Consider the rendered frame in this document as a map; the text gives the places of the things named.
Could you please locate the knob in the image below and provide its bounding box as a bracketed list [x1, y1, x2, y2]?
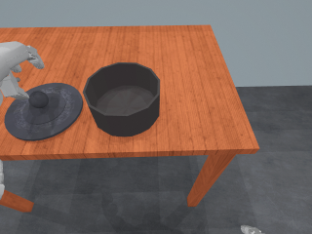
[28, 91, 49, 108]

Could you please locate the table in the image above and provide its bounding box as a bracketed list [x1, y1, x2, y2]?
[0, 24, 259, 213]

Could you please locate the left robot hand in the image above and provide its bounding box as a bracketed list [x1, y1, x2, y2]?
[0, 41, 45, 100]

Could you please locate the pot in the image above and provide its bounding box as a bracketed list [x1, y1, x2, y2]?
[82, 62, 160, 137]

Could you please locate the lid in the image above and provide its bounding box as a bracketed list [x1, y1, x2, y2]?
[4, 83, 83, 141]

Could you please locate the left robot forearm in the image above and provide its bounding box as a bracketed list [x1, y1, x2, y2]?
[0, 57, 10, 105]

